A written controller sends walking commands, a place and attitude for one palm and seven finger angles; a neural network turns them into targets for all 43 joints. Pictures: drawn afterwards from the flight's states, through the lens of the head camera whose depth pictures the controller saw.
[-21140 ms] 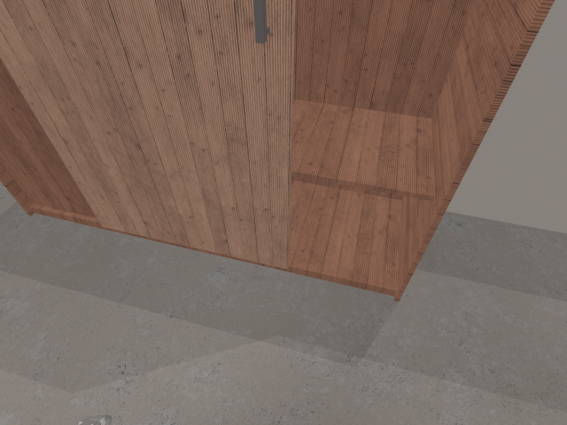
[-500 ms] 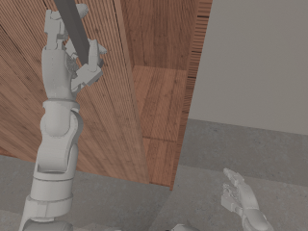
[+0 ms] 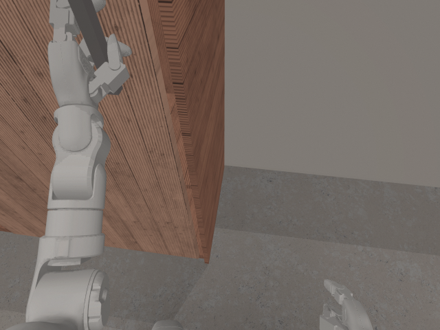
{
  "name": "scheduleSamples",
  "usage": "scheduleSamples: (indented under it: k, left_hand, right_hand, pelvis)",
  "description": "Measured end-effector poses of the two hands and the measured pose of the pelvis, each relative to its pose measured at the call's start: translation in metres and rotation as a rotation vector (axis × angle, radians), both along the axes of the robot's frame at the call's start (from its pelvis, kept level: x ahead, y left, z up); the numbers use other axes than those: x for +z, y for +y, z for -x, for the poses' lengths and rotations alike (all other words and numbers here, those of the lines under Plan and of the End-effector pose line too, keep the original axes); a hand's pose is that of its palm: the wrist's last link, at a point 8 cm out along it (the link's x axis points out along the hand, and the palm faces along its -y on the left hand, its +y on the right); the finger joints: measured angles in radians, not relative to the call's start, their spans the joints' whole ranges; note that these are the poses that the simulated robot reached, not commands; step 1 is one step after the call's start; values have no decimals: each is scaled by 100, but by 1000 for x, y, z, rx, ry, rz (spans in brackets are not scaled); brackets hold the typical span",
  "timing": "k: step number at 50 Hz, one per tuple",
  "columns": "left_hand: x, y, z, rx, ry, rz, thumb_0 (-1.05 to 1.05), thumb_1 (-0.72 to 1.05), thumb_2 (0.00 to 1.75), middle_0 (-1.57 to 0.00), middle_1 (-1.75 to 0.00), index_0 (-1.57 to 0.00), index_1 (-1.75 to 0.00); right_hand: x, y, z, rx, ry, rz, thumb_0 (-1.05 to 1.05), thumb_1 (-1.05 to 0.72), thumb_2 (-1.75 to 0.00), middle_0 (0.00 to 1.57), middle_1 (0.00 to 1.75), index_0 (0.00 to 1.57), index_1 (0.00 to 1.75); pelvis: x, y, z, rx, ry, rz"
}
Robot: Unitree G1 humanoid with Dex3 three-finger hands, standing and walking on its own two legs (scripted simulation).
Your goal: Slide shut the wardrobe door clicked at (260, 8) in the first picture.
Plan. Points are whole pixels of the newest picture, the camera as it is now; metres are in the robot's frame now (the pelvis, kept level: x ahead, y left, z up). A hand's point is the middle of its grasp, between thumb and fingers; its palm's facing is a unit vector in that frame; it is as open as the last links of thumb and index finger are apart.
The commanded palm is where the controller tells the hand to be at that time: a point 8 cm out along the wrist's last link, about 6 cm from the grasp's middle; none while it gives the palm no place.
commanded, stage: step sideways, sliding the door along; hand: left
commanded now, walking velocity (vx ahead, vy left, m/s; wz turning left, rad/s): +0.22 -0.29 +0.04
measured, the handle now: (100, 31) +0.43 +0.22 +0.30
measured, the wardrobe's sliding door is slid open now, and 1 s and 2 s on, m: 0.02 0.00 0.00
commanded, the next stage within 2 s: stop walking and hold the door there in 0.56 s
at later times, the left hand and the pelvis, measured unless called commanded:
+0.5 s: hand (142, 63) +0.39 +0.16 +0.27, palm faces +0.50 -0.86 -0.03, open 6.9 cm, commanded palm +0.36 +0.12 +0.27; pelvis +0.02 -0.11 +0.01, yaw +3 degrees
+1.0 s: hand (135, 64) +0.40 +0.17 +0.27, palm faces +0.62 -0.77 -0.18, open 7.1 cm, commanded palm +0.35 +0.19 +0.26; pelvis +0.05 -0.14 +0.02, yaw +0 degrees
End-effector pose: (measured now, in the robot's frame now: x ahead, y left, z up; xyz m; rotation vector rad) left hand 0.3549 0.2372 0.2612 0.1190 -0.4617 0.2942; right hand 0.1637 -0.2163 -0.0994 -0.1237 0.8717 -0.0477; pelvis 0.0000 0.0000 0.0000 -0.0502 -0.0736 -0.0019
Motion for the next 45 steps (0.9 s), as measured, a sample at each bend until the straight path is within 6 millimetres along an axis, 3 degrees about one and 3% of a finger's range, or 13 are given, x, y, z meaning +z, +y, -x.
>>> scheduleSamples:
  k: [5,10,19,27,36,40,45]
  left_hand:
    - [2,-22,1,20,26,26,0,76,86,-49,-144,-11,-120]
    - [3,-25,3,59,35,40,0,76,86,-49,-143,-12,-119]
    - [4,-37,5,194,77,44,-1,80,86,-47,-143,-4,-116]
    - [3,-39,5,224,65,49,-1,79,87,-47,-145,-5,-116]
    - [2,-39,4,322,51,-36,-5,75,87,-49,-148,-3,-118]
    - [6,-34,6,364,87,-127,-8,68,86,-48,-145,-8,-122]
    - [7,-34,5,385,86,-121,-8,66,85,-47,-143,-12,-125]
  right_hand:
    - [11,-26,4,-1,13,38,1,-90,-90,20,30,20,29]
    - [20,-46,-1,3,-22,34,1,-90,-90,20,30,20,29]
    - [13,-80,-28,90,-19,-22,1,-90,-90,20,30,20,29]
    - [28,-111,-54,92,-35,45,1,-90,-90,20,30,20,29]
    - [31,-130,-90,128,-73,-15,1,-90,-90,20,30,20,29]
    - [36,-150,-93,70,-95,16,1,-90,-90,21,30,20,30]
    - [39,-172,-86,-18,-126,71,1,-90,-90,20,30,20,29]
  pelvis:
    - [11,-23,5,26,16,-44]
    - [11,-46,7,13,1,-55]
    - [9,-101,-5,64,-28,-22]
    - [16,-116,-24,58,15,-50]
    - [18,-152,-47,68,6,-36]
    - [24,-155,-52,42,51,-72]
    - [22,-150,-56,16,51,-58]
